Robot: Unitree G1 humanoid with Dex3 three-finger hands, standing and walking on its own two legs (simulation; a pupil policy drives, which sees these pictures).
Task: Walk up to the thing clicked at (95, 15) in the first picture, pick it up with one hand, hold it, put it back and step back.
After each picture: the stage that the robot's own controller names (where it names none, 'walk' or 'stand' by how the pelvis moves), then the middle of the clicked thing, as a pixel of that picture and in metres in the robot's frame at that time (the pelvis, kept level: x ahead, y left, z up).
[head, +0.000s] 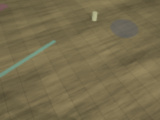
stand; (94, 16) +1.92 -0.21 -0.72
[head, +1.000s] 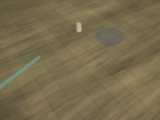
walk; (78, 27) +1.82 +0.15 -0.71
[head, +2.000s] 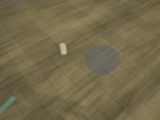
walk; (63, 48) +1.24 +0.25 -0.72
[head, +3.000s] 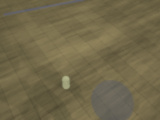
walk; (66, 82) +0.80 +0.15 -0.71
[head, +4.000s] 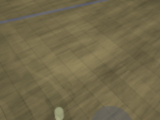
walk; (59, 114) +0.50 +0.12 -0.71
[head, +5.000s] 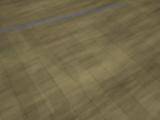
stand; out of the picture +0.37 +0.13 -0.72
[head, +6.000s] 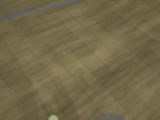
stand; out of the picture +0.39 +0.18 -0.69
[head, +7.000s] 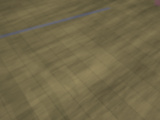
stand; out of the picture +0.35 +0.20 -0.72
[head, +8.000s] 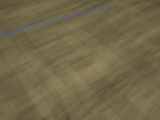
stand; out of the picture +0.36 +0.20 -0.73
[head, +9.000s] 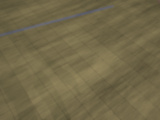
stand; out of the picture +0.35 +0.20 -0.73
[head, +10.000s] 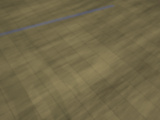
stand; out of the picture +0.35 +0.20 -0.73
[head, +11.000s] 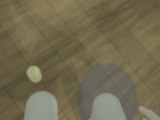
go down; (34, 74) +0.42 +0.20 -0.43
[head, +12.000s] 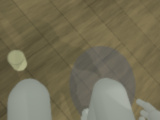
go down; (18, 61) +0.43 +0.24 -0.31
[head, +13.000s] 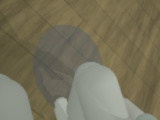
close in; out of the picture +0.41 +0.28 -0.23
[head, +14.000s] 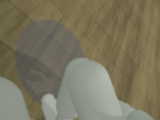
close; out of the picture +0.41 +0.29 -0.22
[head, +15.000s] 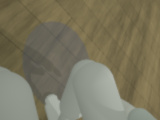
lift; out of the picture +0.37 +0.26 -0.22
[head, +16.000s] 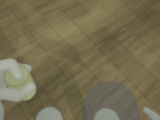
lift; (21, 83) +0.32 +0.19 -0.01
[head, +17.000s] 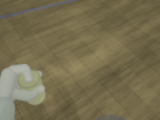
hold; (32, 87) +0.32 +0.17 +0.01
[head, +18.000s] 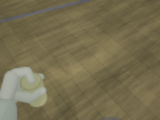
hold; (34, 90) +0.32 +0.17 +0.00
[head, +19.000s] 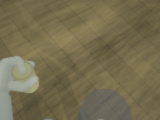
crouch; (26, 78) +0.37 +0.18 -0.06
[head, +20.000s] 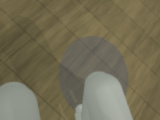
lower; out of the picture +0.46 +0.27 -0.11
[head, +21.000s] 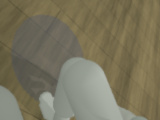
lower; out of the picture +0.42 +0.29 -0.23
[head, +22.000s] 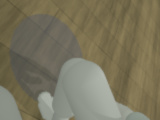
lower; out of the picture +0.42 +0.30 -0.23
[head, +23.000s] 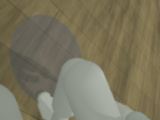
lower; out of the picture +0.42 +0.30 -0.23
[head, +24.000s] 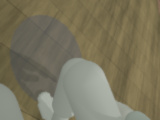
lower; out of the picture +0.42 +0.30 -0.23
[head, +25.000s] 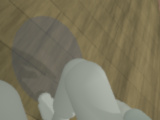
open; out of the picture +0.41 +0.28 -0.23
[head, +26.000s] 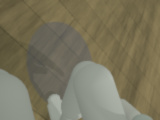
stand; out of the picture +0.41 +0.27 -0.24
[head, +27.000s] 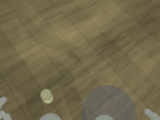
stand; (47, 96) +0.41 +0.18 -0.55
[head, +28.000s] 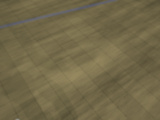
stand; out of the picture +0.38 +0.17 -0.67
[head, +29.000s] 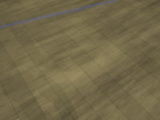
stand; out of the picture +0.38 +0.17 -0.67
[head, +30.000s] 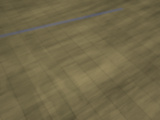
stand; out of the picture +0.39 +0.16 -0.72
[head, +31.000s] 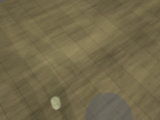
walk; (55, 103) +0.46 +0.15 -0.71
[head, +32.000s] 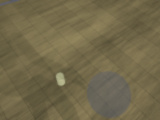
walk; (60, 79) +0.72 +0.21 -0.70
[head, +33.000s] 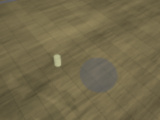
stand; (57, 60) +1.03 +0.22 -0.70
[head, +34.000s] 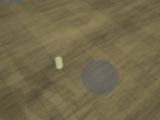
stand; (58, 62) +1.01 +0.20 -0.72
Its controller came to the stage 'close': yes
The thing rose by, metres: 0.71
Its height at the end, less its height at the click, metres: +0.00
